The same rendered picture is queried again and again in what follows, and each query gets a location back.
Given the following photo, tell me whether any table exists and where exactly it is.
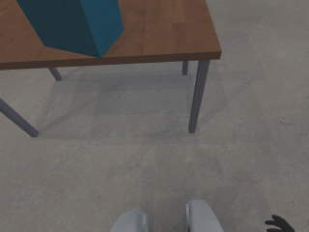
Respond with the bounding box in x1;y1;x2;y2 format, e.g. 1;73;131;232
0;0;222;137

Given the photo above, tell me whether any carton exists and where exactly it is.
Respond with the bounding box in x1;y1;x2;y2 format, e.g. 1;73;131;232
16;0;125;58

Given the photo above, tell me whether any robot right hand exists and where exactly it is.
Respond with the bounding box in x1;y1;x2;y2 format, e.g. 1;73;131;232
265;215;295;232

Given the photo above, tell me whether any robot thigh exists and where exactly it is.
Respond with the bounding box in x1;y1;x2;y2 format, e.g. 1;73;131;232
109;210;149;232
185;199;224;232

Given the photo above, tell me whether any robot left thigh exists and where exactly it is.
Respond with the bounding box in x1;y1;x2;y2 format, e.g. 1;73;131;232
109;210;149;232

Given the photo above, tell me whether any robot right thigh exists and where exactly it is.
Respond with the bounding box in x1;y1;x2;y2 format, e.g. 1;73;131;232
185;199;224;232

